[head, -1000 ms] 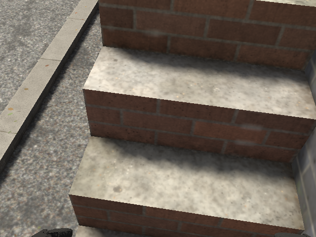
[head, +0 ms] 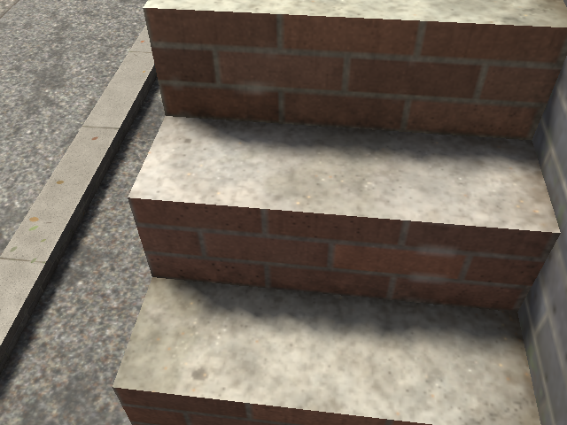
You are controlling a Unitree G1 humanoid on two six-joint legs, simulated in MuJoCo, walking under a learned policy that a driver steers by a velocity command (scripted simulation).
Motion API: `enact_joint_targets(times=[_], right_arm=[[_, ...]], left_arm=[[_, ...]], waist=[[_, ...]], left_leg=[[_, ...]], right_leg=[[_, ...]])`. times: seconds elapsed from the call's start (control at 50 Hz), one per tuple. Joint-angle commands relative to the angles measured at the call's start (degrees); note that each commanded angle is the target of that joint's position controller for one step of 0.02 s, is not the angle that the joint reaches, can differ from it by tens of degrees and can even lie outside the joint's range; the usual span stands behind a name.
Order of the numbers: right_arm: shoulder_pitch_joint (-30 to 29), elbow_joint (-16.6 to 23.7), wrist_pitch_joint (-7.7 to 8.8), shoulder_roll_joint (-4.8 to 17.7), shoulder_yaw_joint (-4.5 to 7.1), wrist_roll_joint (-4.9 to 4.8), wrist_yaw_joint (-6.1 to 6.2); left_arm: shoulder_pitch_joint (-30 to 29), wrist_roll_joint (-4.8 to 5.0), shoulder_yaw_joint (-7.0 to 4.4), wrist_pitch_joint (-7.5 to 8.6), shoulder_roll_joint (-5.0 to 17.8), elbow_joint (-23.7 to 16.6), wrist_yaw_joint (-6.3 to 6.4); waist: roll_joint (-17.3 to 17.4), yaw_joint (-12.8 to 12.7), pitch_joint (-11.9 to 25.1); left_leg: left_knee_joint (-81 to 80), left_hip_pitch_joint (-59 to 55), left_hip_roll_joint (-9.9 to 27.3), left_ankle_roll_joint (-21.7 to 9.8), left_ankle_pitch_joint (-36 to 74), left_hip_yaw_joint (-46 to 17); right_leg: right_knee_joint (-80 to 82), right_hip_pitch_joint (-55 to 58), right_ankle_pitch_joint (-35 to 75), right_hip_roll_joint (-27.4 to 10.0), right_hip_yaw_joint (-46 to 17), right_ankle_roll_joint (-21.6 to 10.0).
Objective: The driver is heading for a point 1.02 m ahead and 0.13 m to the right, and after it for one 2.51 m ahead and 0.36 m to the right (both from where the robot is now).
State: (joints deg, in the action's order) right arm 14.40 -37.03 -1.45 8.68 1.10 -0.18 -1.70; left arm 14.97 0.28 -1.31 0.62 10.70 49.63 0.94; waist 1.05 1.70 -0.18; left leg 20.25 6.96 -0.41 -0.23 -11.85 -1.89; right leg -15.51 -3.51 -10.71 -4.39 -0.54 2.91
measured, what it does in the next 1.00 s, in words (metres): stands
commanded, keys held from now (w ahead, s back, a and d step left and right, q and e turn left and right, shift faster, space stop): no key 1.00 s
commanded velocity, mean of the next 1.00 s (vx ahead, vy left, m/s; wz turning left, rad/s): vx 0.03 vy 0.00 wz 0.00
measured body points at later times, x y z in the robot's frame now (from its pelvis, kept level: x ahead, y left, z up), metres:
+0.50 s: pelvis +0.01 +0.00 +0.00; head +0.00 -0.02 +0.45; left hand +0.08 +0.24 -0.13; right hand +0.12 -0.23 -0.12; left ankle -0.01 +0.12 -0.75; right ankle -0.02 -0.17 -0.75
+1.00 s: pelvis -0.01 -0.01 +0.00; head -0.01 -0.02 +0.45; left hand +0.07 +0.23 -0.13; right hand +0.13 -0.23 -0.12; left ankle -0.01 +0.12 -0.75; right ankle -0.02 -0.17 -0.75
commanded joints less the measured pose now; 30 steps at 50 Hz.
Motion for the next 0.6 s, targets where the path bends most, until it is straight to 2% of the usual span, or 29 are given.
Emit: enact_joint_targets(times=[0.02,0.06,0.08,0.14,0.18,0.34,0.38,0.4,0.42,0.5,0.52,0.54,0.56,0.6], right_arm=[[-1.9,4.4,0.56,3.3,0.49,0.04,0.98],[-1.9,4.4,0.80,4.0,0.57,0.17,1.07],[-2.7,3.4,0.61,5.0,0.79,-0.95,0.47],[-0.5,2.4,0.23,5.4,1.17,-0.77,-0.03],[-0.9,2.1,0.16,4.9,1.21,-0.59,-0.53],[-1.7,1.1,-0.64,4.6,1.42,-0.44,-0.46],[-1.4,0.7,-0.89,4.8,1.46,-0.55,-0.06],[-0.6,1.3,-0.60,3.9,1.22,0.40,0.34],[-1.0,1.2,-0.52,4.1,1.20,0.44,0.51],[-1.2,1.7,-0.28,4.5,1.14,0.15,0.83],[-2.6,2.0,-0.01,4.9,1.24,-0.16,1.06],[-2.2,2.2,0.16,4.9,1.20,-0.21,1.21],[-1.6,1.9,0.39,5.3,1.41,-0.18,0.98],[-1.6,2.0,0.74,4.9,1.34,-0.29,0.69]], left_arm=[[-0.9,-0.29,-0.45,1.52,3.5,-2.3,-0.19],[0.0,-0.27,-0.49,2.13,4.1,-1.4,-0.40],[-1.4,-0.75,0.01,2.14,3.6,-0.6,-0.85],[1.4,-0.53,-0.23,2.25,5.5,1.0,-1.06],[1.5,-0.43,-0.23,2.13,5.3,1.6,-1.23],[1.0,-0.42,-0.35,1.52,4.9,2.6,-1.04],[1.0,-0.51,-0.36,1.34,5.1,2.6,-0.75],[2.4,-0.03,-0.60,1.53,5.4,2.0,-0.39],[1.7,0.01,-0.55,1.56,5.1,1.9,-0.28],[1.6,-0.16,-0.83,1.63,5.4,0.9,-0.18],[0.1,-0.84,-0.46,1.53,5.1,0.0,0.07],[0.4,-0.86,-0.50,1.53,5.2,-0.2,0.21],[1.1,-0.53,-0.72,1.20,5.9,-0.4,0.35],[1.6,-0.47,-0.88,0.87,6.5,-1.0,0.43]], waist=[[-0.5,0.3,-2.5],[0.0,0.3,-2.6],[2.2,0.5,-2.7],[1.8,0.4,1.4],[1.2,0.4,2.8],[0.3,0.3,2.4],[0.5,0.3,1.7],[-1.4,0.2,2.4],[-1.1,0.3,1.3],[-0.6,0.2,-1.0],[-0.5,0.0,-2.3],[-0.6,0.0,-1.7],[0.9,-0.2,-1.4],[0.3,-0.4,-0.5]], left_leg=[[-6.2,2.7,5.0,-1.2,0.2,-4.3],[-6.3,1.9,5.6,-1.1,5.8,-4.6],[-5.8,2.6,5.5,-1.4,11.0,-4.0],[-4.5,-0.3,5.8,-1.4,19.6,-3.7],[-3.9,-0.8,5.9,-1.5,21.6,-3.7],[-4.0,0.7,5.9,-1.3,17.1,-3.3],[-4.4,1.2,5.8,-1.2,15.0,-3.2],[-4.9,0.0,6.1,-1.0,12.5,-3.7],[-5.3,0.8,6.1,-0.9,11.2,-3.8],[-5.8,2.2,6.2,-0.6,8.6,-3.8],[-5.4,3.5,6.1,-0.3,9.4,-3.5],[-5.2,3.4,6.2,-0.2,9.6,-3.5],[-4.5,3.4,5.9,-0.3,10.5,-3.4],[-3.8,3.4,5.9,-0.3,10.9,-3.3]], right_leg=[[3.9,-1.7,-3.9,-2.5,-1.9,-6.4],[3.9,-0.8,2.1,-2.9,-1.8,-6.1],[2.9,-0.9,7.7,-3.0,-0.7,-6.5],[1.7,1.9,16.3,-3.4,-0.2,-6.3],[0.8,2.5,18.9,-3.6,0.0,-6.1],[1.0,2.1,16.3,-3.8,0.2,-5.6],[1.6,1.9,14.4,-3.7,0.2,-5.6],[2.4,2.6,12.6,-3.8,-0.7,-4.9],[2.7,2.2,11.6,-3.8,-0.8,-4.7],[3.6,1.5,8.6,-3.8,-1.2,-4.7],[3.6,0.9,8.2,-3.4,-1.5,-4.7],[3.5,1.2,8.3,-3.4,-1.5,-4.7],[3.1,1.3,10.4,-3.5,-1.5,-4.9],[2.6,2.0,11.7,-3.3,-1.3,-5.0]])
